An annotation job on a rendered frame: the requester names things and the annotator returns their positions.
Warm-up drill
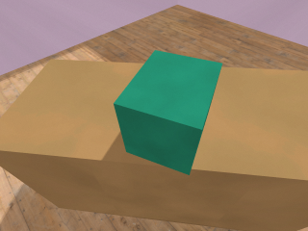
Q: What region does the carton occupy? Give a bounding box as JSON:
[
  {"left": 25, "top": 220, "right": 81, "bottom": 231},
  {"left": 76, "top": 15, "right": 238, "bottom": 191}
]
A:
[{"left": 114, "top": 50, "right": 222, "bottom": 175}]

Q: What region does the pedestal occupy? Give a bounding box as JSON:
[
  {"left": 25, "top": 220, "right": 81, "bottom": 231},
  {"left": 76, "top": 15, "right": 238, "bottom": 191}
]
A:
[{"left": 0, "top": 59, "right": 308, "bottom": 231}]

